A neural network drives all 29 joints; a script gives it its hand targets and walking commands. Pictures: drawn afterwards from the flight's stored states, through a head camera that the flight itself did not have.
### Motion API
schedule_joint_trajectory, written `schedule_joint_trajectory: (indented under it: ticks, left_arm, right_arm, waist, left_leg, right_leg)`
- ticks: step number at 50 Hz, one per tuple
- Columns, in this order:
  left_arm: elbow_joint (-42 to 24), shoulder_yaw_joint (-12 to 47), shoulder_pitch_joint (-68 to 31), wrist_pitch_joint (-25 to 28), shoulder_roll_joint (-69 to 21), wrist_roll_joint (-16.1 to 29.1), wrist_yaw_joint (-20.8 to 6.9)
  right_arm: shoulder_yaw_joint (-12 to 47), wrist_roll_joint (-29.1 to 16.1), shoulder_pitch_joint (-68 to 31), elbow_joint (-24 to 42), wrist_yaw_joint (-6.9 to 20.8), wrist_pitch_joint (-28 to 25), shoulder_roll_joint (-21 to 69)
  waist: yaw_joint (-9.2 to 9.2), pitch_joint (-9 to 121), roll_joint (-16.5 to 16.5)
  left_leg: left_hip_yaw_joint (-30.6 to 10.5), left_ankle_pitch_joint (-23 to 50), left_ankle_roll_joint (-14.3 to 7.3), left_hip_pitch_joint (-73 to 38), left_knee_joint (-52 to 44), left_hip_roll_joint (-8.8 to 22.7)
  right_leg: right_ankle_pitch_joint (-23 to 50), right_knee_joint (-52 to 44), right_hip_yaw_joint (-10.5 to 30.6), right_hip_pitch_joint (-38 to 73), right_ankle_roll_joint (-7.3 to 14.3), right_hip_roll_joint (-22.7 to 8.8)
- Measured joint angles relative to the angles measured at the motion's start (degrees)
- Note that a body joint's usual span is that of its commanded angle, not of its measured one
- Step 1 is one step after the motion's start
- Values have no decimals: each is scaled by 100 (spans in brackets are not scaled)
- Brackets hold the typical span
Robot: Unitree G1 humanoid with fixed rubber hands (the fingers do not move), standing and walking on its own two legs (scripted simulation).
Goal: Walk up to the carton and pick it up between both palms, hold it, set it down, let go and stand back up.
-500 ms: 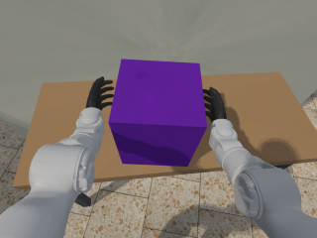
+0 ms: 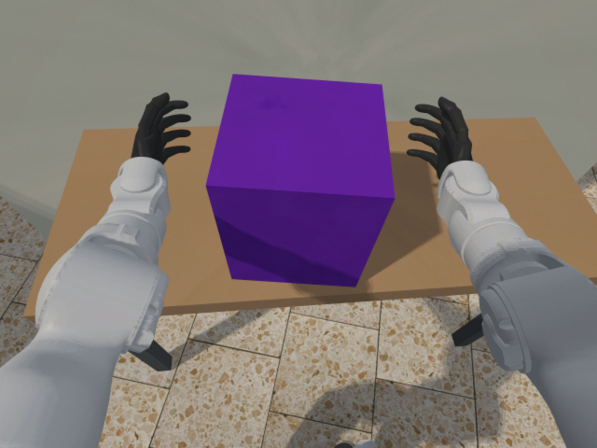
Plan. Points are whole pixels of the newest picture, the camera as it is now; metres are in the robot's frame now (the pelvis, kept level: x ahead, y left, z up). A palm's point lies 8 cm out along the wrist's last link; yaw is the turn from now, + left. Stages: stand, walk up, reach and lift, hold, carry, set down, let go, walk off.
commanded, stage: set down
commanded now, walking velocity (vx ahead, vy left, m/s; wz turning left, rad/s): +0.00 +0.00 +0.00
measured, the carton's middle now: (300, 190) +0.51 +0.00 +0.01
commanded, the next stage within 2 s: none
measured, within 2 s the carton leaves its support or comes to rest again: neither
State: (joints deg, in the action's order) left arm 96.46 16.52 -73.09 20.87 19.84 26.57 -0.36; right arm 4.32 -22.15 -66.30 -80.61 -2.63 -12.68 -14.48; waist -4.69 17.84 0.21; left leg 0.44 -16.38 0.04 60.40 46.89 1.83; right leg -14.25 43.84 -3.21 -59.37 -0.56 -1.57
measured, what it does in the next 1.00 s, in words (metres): stands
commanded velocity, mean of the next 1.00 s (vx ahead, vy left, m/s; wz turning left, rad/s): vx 0.00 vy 0.00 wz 0.00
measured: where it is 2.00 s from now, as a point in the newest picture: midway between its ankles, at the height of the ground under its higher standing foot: outside the picture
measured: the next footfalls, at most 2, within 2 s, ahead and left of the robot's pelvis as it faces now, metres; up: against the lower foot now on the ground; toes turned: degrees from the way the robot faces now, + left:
none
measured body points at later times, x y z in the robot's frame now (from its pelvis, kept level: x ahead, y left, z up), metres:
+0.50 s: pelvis +0.04 -0.01 +0.04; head +0.11 +0.00 +0.48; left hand +0.53 +0.21 +0.18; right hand +0.52 -0.22 +0.18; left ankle +0.03 +0.12 -0.69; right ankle +0.04 -0.13 -0.69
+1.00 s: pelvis +0.02 +0.00 +0.05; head +0.05 +0.02 +0.49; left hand +0.47 +0.23 +0.14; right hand +0.45 -0.20 +0.14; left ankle +0.03 +0.12 -0.69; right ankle +0.04 -0.13 -0.69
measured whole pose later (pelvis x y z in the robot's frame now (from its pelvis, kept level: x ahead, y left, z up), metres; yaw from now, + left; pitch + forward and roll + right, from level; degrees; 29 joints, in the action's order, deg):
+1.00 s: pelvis +0.02 +0.00 +0.05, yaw +0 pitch +12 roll -2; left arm 81.1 5.8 -54.9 12.2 21.9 18.4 -2.9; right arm 5.7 -22.6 -49.9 -69.3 -7.6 -7.7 -13.0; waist -2.7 9.4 0.5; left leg 1.0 -13.4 0.3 30.4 31.6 2.4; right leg -10.0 26.5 -3.0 -28.7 -0.5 -0.4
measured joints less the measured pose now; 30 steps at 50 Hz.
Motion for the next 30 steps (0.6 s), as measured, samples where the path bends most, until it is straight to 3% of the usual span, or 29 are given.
schedule_joint_trajectory:
  ticks: [7,15,22,30]
  left_arm:
    - [35,88,-314,-415,247,106,-15]
    - [222,3,-433,-679,419,79,-182]
    - [-420,-348,66,-852,447,-101,-272]
    - [-1075,-824,525,-1040,377,-470,-353]
  right_arm:
    - [-169,87,-189,-19,-96,374,-91]
    - [329,-361,-339,-252,-140,534,-398]
    - [635,-660,1,205,-191,574,-484]
    - [715,-636,361,845,-353,735,-376]
  waist:
    - [11,-66,-18]
    - [145,-241,-40]
    - [254,-422,-50]
    - [285,-659,-34]
  left_leg:
    - [-17,39,32,-610,-370,2]
    - [26,74,64,-1406,-864,64]
    - [65,227,107,-1974,-1361,114]
    - [89,437,121,-2475,-1803,131]
  right_leg:
    - [34,-373,-28,618,18,15]
    - [119,-920,0,1412,31,94]
    - [308,-1461,28,1981,46,162]
    - [522,-1897,42,2470,66,194]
